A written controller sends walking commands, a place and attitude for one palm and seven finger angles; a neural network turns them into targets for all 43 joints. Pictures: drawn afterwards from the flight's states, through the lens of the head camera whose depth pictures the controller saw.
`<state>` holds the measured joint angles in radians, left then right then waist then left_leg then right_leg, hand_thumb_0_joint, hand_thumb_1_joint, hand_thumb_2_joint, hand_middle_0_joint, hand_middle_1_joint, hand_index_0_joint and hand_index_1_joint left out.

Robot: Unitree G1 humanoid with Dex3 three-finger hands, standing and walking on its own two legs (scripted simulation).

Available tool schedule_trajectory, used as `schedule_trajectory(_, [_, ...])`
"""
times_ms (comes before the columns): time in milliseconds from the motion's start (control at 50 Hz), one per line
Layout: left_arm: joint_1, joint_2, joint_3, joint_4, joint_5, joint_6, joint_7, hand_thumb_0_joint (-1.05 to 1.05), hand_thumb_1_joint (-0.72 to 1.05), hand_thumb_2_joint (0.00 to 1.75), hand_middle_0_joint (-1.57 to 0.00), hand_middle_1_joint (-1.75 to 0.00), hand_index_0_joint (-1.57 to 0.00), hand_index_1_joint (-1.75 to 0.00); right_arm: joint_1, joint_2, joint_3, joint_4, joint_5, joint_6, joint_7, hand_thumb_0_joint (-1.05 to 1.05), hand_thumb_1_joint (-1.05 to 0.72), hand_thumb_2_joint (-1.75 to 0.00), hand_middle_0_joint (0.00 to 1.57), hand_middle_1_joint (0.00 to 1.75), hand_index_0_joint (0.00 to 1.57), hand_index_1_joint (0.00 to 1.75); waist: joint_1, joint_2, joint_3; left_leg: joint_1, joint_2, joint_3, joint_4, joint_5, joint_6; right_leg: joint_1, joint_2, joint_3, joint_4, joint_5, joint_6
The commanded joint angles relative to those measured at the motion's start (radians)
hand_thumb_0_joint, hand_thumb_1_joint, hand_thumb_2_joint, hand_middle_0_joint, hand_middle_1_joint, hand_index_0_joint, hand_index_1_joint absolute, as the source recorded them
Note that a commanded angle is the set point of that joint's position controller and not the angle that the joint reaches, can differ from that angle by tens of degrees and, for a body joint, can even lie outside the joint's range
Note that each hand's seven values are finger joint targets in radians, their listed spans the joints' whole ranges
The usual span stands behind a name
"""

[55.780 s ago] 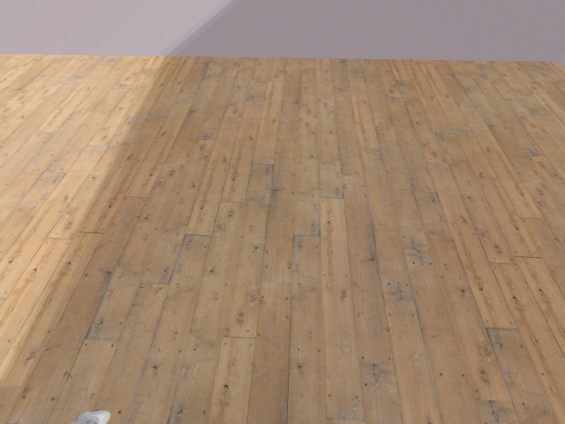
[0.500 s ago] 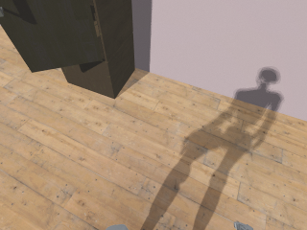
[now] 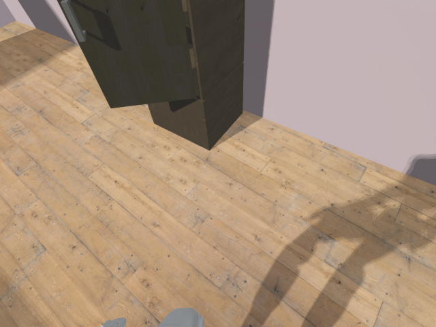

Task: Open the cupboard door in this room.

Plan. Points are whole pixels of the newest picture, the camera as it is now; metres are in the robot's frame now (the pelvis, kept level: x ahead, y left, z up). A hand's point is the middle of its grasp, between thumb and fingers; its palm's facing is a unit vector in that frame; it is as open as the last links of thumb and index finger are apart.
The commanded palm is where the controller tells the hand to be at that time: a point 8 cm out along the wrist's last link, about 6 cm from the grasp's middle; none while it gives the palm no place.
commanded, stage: turn to face it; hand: left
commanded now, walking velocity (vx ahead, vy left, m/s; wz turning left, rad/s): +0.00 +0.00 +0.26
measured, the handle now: (75, 19) +1.04 +0.54 +0.07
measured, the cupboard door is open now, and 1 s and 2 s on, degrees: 41 41 41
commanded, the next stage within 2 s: take the last steps up to it in 0.04 s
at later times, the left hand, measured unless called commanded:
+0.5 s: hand out of the picture +0.06 +0.22 -0.16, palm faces +0.19 -0.96 -0.22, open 7.4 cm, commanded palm none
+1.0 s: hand out of the picture +0.06 +0.26 -0.19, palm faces +0.33 -0.93 -0.15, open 7.4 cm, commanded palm none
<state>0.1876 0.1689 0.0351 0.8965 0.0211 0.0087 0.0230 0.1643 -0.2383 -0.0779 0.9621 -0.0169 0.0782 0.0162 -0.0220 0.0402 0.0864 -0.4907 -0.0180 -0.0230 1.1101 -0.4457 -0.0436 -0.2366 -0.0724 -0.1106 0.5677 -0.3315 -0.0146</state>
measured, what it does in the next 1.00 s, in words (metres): walks ahead: left foot, then right foot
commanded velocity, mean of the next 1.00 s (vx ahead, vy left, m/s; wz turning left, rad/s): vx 0.26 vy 0.12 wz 0.12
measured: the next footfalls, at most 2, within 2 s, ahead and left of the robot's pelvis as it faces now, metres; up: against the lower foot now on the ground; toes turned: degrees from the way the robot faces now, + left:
left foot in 0.24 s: +0.04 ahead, +0.13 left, +0.00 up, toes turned +9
right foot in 0.54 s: +0.13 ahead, -0.10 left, +0.00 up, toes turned +3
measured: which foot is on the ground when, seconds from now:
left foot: up 0.00-0.22, down 0.24-0.54, up 0.56-0.92, down 0.94-1.00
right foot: down 0.00-0.24, up 0.26-0.52, down 0.54-0.94, up 0.96-1.00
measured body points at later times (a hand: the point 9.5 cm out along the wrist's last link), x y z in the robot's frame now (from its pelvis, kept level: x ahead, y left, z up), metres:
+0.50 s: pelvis +0.04 +0.02 +0.00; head +0.07 +0.01 +0.45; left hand +0.05 +0.27 -0.14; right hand +0.10 -0.21 -0.16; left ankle +0.00 +0.13 -0.74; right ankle +0.07 -0.10 -0.71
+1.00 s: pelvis +0.17 +0.11 -0.01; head +0.21 +0.14 +0.43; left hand +0.05 +0.31 -0.17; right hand +0.33 -0.09 -0.15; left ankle +0.20 +0.23 -0.74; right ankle +0.10 -0.07 -0.68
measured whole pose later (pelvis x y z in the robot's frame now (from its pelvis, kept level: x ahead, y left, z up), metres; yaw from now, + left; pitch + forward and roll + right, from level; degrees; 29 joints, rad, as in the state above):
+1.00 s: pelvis +0.17 +0.11 -0.01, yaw +14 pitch +1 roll +0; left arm 0.38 0.16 0.06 1.13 0.02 0.00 0.00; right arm 0.14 -0.17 -0.04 0.97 -0.03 -0.05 0.02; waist 0.04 -0.05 0.08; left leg -0.40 0.05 0.13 0.63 -0.24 0.03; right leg -0.28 -0.17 -0.07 0.97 -0.51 0.02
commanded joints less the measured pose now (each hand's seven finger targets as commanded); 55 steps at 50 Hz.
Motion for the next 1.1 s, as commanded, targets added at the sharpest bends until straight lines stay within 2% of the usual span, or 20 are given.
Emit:
schedule_trajectory(0, [0.074, 0.184, 0.052, -0.026, 0.005, -0.034, 0.012, 0.00, 0.90, 0.90, -0.20, -0.30, -0.20, -0.30, -0.055, -0.027, 0.002, -0.067, 0.007, -0.029, -0.001, 0.00, -0.90, -0.90, 0.20, 0.30, 0.20, 0.30, 0.042, -0.221, -0.101, -0.022, 0.027, 0.039, -0.108, -0.014, -0.013, 0.178, -0.239, 0.122, -0.185, 0.653, -0.102])
schedule_trajectory(80, [0.131, 0.209, 0.064, 0.015, 0.008, -0.031, 0.010, 0.00, 0.90, 0.90, -0.20, -0.30, -0.20, -0.30, -0.087, -0.002, 0.016, -0.058, 0.010, -0.039, -0.003, 0.00, -0.90, -0.90, 0.20, 0.30, 0.20, 0.30, 0.069, -0.221, -0.105, 0.059, 0.010, 0.090, -0.325, -0.021, -0.001, 0.207, -0.255, 0.109, -0.154, 0.716, -0.114])
schedule_trajectory(160, [0.102, 0.203, 0.064, 0.041, -0.005, -0.026, 0.004, 0.00, 0.90, 0.90, -0.20, -0.30, -0.20, -0.30, -0.004, -0.023, 0.022, -0.024, 0.002, -0.056, -0.009, 0.00, -0.90, -0.90, 0.20, 0.30, 0.20, 0.30, 0.022, -0.190, -0.103, 0.292, 0.003, 0.113, -0.627, 0.178, 0.023, 0.081, -0.235, 0.077, -0.100, 0.466, -0.048])
schedule_trajectory(180, [0.087, 0.190, 0.062, 0.034, -0.011, -0.022, -0.002, 0.00, 0.90, 0.90, -0.20, -0.30, -0.20, -0.30, 0.040, -0.068, 0.014, -0.014, -0.004, -0.064, -0.010, 0.00, -0.90, -0.90, 0.20, 0.30, 0.20, 0.30, -0.004, -0.094, -0.117, 0.402, 0.058, 0.055, -0.703, 0.232, 0.053, -0.021, -0.206, 0.043, -0.027, 0.281, -0.013])
schedule_trajectory(220, [0.042, 0.106, 0.044, -0.023, -0.006, -0.013, -0.017, 0.00, 0.90, 0.90, -0.20, -0.30, -0.20, -0.30, 0.161, -0.210, -0.019, -0.005, -0.022, -0.061, -0.019, 0.00, -0.90, -0.90, 0.20, 0.30, 0.20, 0.30, -0.059, 0.258, -0.120, 0.511, 0.392, -0.373, -0.822, 0.246, 0.263, -0.331, -0.009, -0.054, 0.350, -0.329, 0.053])
schedule_trajectory(240, [-0.057, 0.116, 0.042, -0.035, 0.005, -0.005, -0.016, 0.00, 0.90, 0.90, -0.20, -0.30, -0.20, -0.30, 0.196, -0.199, -0.019, 0.012, -0.022, -0.066, -0.031, 0.00, -0.90, -0.90, 0.20, 0.30, 0.20, 0.30, -0.090, 0.259, -0.097, 0.477, 0.380, -0.420, -0.863, 0.138, 0.300, -0.406, -0.015, 0.023, 0.492, -0.321, 0.046])
schedule_trajectory(320, [-0.014, 0.104, 0.046, 0.014, 0.004, -0.017, -0.045, 0.00, 0.90, 0.90, -0.20, -0.30, -0.20, -0.30, 0.091, -0.119, 0.006, -0.022, -0.014, -0.098, -0.040, 0.00, -0.90, -0.90, 0.20, 0.30, 0.20, 0.30, 0.005, 0.095, -0.064, 0.359, 0.264, -0.247, -0.879, 0.131, 0.240, -0.359, -0.038, 0.071, 0.519, -0.105, 0.032])
schedule_trajectory(460, [0.111, 0.079, 0.044, 0.059, 0.005, -0.031, -0.050, 0.00, 0.90, 0.90, -0.20, -0.30, -0.20, -0.30, 0.075, -0.120, 0.004, 0.003, -0.009, -0.092, -0.026, 0.00, -0.90, -0.90, 0.20, 0.30, 0.20, 0.30, 0.072, 0.055, -0.056, 0.145, 0.170, -0.123, -0.780, 0.009, 0.193, 0.065, 0.036, -0.034, 0.033, 0.005, 0.046])
schedule_trajectory(480, [0.186, 0.102, 0.053, 0.083, 0.008, -0.037, -0.044, 0.00, 0.90, 0.90, -0.20, -0.30, -0.20, -0.30, 0.060, -0.103, 0.004, -0.001, -0.004, -0.091, -0.023, 0.00, -0.90, -0.90, 0.20, 0.30, 0.20, 0.30, 0.110, -0.013, -0.051, 0.031, 0.113, -0.082, -0.674, -0.054, 0.155, 0.215, 0.013, -0.002, -0.062, 0.015, 0.040])
schedule_trajectory(520, [0.338, 0.266, 0.086, 0.112, 0.012, -0.049, -0.022, 0.00, 0.90, 0.90, -0.20, -0.30, -0.20, -0.30, 0.010, -0.031, 0.016, -0.061, 0.002, -0.092, -0.008, 0.00, -0.90, -0.90, 0.20, 0.30, 0.20, 0.30, 0.184, -0.403, -0.039, -0.273, -0.032, 0.053, -0.148, -0.188, 0.061, 0.355, -0.438, 0.630, -0.427, -0.352, -0.122])
schedule_trajectory(540, [0.298, 0.258, 0.081, 0.098, 0.001, -0.047, -0.015, 0.00, 0.90, 0.90, -0.20, -0.30, -0.20, -0.30, -0.026, -0.074, 0.008, -0.073, -0.013, -0.086, -0.003, 0.00, -0.90, -0.90, 0.20, 0.30, 0.20, 0.30, 0.149, -0.246, 0.016, -0.271, 0.032, -0.029, -0.001, -0.098, 0.056, 0.216, -0.470, 0.671, -0.477, -0.465, -0.172])
schedule_trajectory(600, [0.121, 0.149, 0.054, 0.077, 0.004, -0.064, -0.007, 0.00, 0.90, 0.90, -0.20, -0.30, -0.20, -0.30, 0.017, -0.039, -0.001, -0.018, -0.013, -0.067, 0.012, 0.00, -0.90, -0.90, 0.20, 0.30, 0.20, 0.30, 0.044, -0.254, 0.060, -0.191, 0.118, -0.033, 0.068, 0.148, 0.028, -0.001, -0.349, 0.380, -0.459, -0.293, -0.088])
schedule_trajectory(640, [0.134, 0.132, 0.050, 0.089, 0.003, -0.081, -0.010, 0.00, 0.90, 0.90, -0.20, -0.30, -0.20, -0.30, 0.047, -0.005, 0.006, 0.007, -0.012, -0.065, 0.021, 0.00, -0.90, -0.90, 0.20, 0.30, 0.20, 0.30, 0.036, -0.204, 0.009, -0.134, 0.118, 0.023, -0.011, 0.229, 0.008, 0.030, -0.280, 0.189, -0.431, -0.048, -0.056])
schedule_trajectory(800, [0.221, 0.160, 0.052, 0.174, 0.013, -0.088, -0.012, 0.00, 0.90, 0.90, -0.20, -0.30, -0.20, -0.30, -0.049, 0.037, 0.024, -0.033, 0.000, -0.093, 0.038, 0.00, -0.90, -0.90, 0.20, 0.30, 0.20, 0.30, 0.074, -0.236, -0.006, 0.000, 0.076, 0.134, -0.453, 0.217, 0.013, 0.148, -0.274, 0.042, -0.331, 0.270, -0.057])
schedule_trajectory(860, [0.178, 0.164, 0.060, 0.171, 0.007, -0.071, -0.012, 0.00, 0.90, 0.90, -0.20, -0.30, -0.20, -0.30, 0.075, 0.001, 0.019, 0.002, -0.005, -0.111, 0.027, 0.00, -0.90, -0.90, 0.20, 0.30, 0.20, 0.30, 0.001, -0.180, -0.038, 0.286, 0.024, 0.187, -0.618, 0.247, 0.038, 0.031, -0.232, -0.014, -0.199, 0.237, -0.029])
schedule_trajectory(880, [0.186, 0.134, 0.053, 0.164, 0.007, -0.066, -0.017, 0.00, 0.90, 0.90, -0.20, -0.30, -0.20, -0.30, 0.197, -0.056, 0.005, 0.041, -0.009, -0.117, 0.014, 0.00, -0.90, -0.90, 0.20, 0.30, 0.20, 0.30, -0.046, -0.056, -0.102, 0.471, 0.046, 0.167, -0.655, 0.207, 0.053, -0.040, -0.183, -0.052, -0.004, 0.245, -0.012])
schedule_trajectory(900, [0.214, 0.072, 0.046, 0.145, -0.001, -0.060, -0.024, 0.00, 0.90, 0.90, -0.20, -0.30, -0.20, -0.30, 0.329, -0.173, -0.027, 0.066, -0.021, -0.124, -0.002, 0.00, -0.90, -0.90, 0.20, 0.30, 0.20, 0.30, -0.090, 0.206, -0.203, 0.659, 0.269, -0.134, -0.686, 0.188, 0.126, -0.244, -0.054, -0.113, 0.285, -0.050, 0.031])
schedule_trajectory(920, [0.144, 0.043, 0.032, 0.095, -0.004, -0.060, -0.023, 0.00, 0.90, 0.90, -0.20, -0.30, -0.20, -0.30, 0.419, -0.222, -0.038, 0.083, -0.020, -0.115, -0.023, 0.00, -0.90, -0.90, 0.20, 0.30, 0.20, 0.30, -0.125, 0.271, -0.209, 0.678, 0.399, -0.323, -0.816, 0.178, 0.211, -0.388, 0.017, -0.051, 0.531, -0.296, 0.026])
schedule_trajectory(980, [0.036, 0.047, 0.035, 0.087, -0.001, -0.055, -0.028, 0.00, 0.90, 0.90, -0.20, -0.30, -0.20, -0.30, 0.219, -0.105, -0.006, 0.040, -0.015, -0.122, -0.035, 0.00, -0.90, -0.90, 0.20, 0.30, 0.20, 0.30, -0.049, 0.174, -0.089, 0.416, 0.388, -0.235, -0.885, 0.064, 0.237, -0.472, -0.082, 0.090, 0.741, -0.092, -0.006])
schedule_trajectory(1080, [0.087, 0.007, 0.034, 0.104, 0.007, -0.029, -0.042, 0.00, 0.90, 0.90, -0.20, -0.30, -0.20, -0.30, 0.157, -0.042, 0.007, 0.036, -0.016, -0.149, -0.036, 0.00, -0.90, -0.90, 0.20, 0.30, 0.20, 0.30, 0.028, 0.064, -0.051, 0.292, 0.307, -0.015, -0.944, 0.234, 0.214, -0.322, -0.083, 0.056, 0.465, 0.032, 0.015])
